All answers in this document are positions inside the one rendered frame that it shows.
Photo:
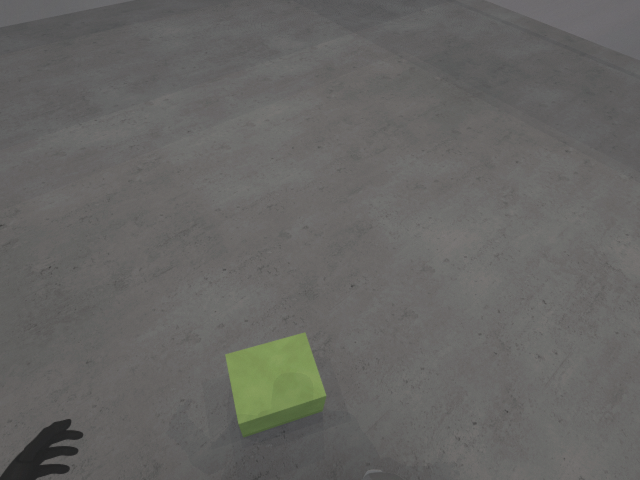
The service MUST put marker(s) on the carton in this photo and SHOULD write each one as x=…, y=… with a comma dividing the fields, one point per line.
x=275, y=383

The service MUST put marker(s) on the robot right shin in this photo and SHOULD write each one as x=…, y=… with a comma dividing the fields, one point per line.
x=372, y=471

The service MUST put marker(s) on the left robot hand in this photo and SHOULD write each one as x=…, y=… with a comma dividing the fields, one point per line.
x=26, y=466

